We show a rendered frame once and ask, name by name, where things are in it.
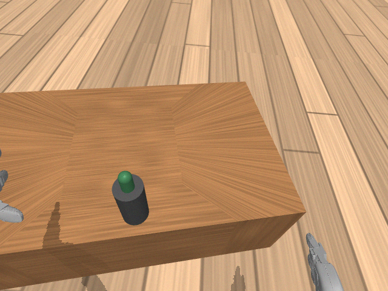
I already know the left robot hand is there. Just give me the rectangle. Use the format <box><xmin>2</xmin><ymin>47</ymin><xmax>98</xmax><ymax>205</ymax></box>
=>
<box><xmin>0</xmin><ymin>149</ymin><xmax>24</xmax><ymax>222</ymax></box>

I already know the right robot hand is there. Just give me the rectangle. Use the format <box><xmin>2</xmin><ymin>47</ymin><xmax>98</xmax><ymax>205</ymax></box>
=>
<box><xmin>306</xmin><ymin>233</ymin><xmax>344</xmax><ymax>291</ymax></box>

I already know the bottle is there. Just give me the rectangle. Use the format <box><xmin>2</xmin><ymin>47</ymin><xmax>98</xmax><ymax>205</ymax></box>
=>
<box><xmin>112</xmin><ymin>171</ymin><xmax>149</xmax><ymax>226</ymax></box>

